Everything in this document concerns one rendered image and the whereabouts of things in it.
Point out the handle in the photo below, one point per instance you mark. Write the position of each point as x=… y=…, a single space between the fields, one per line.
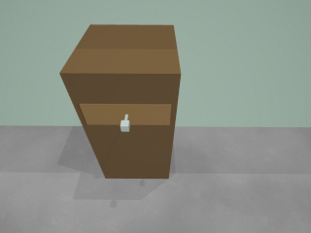
x=125 y=124

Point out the drawer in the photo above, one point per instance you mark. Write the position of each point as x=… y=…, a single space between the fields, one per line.
x=138 y=114

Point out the cabinet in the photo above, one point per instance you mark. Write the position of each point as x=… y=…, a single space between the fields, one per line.
x=127 y=64

